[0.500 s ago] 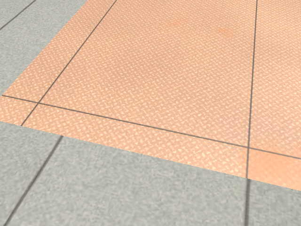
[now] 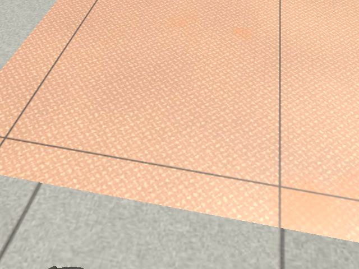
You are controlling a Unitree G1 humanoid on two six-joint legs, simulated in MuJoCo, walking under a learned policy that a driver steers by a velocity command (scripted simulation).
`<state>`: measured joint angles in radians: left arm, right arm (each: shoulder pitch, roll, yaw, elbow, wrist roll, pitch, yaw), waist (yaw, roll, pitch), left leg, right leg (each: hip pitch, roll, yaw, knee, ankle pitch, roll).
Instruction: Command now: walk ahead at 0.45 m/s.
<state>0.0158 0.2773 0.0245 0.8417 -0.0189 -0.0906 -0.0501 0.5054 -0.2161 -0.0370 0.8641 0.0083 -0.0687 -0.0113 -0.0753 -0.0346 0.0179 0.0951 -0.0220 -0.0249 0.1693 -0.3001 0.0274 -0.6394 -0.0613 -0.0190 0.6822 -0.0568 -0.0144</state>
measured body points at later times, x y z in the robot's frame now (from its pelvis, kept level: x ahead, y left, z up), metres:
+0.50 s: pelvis +0.28 -0.05 +0.01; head +0.30 -0.05 +0.46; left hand +0.28 +0.23 -0.13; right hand +0.46 -0.30 -0.09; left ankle +0.47 +0.13 -0.68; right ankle +0.22 -0.13 -0.74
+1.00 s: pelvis +0.56 -0.01 +0.00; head +0.58 -0.03 +0.45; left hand +0.78 +0.21 -0.10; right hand +0.53 -0.30 -0.12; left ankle +0.53 +0.10 -0.74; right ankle +0.66 -0.20 -0.68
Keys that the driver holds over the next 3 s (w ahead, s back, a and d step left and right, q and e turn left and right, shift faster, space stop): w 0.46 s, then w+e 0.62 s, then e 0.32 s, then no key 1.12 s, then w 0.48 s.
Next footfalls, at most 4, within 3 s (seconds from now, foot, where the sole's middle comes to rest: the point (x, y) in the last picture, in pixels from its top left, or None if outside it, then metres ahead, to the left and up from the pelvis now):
0.12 right None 0.26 -0.13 -0.78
0.66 left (143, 245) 0.57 0.10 -0.78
1.18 right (219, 191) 0.78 -0.22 -0.78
1.70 left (178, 162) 0.94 -0.06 -0.78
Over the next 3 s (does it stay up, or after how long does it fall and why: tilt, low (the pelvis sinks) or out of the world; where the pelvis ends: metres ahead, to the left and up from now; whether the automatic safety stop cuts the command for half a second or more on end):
stays up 0.93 -0.16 0.01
